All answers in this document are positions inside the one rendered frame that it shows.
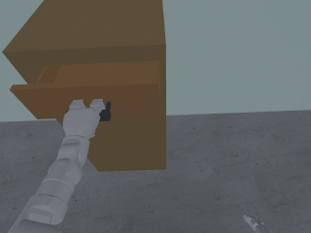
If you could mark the robot left hand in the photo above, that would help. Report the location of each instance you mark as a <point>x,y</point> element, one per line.
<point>82,121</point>

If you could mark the handle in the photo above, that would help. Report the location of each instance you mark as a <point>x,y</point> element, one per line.
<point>105,115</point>

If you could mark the left robot upper arm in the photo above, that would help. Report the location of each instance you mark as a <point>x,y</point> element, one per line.
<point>31,226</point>

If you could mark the drawer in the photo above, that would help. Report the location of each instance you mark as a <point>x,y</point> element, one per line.
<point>131,87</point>

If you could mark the cabinet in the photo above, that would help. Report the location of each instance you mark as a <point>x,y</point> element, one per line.
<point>71,32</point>

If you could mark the robot left forearm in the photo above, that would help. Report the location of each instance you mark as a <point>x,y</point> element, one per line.
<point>49,204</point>

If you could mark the robot right hand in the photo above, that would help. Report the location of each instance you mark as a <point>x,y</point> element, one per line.
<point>256,224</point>

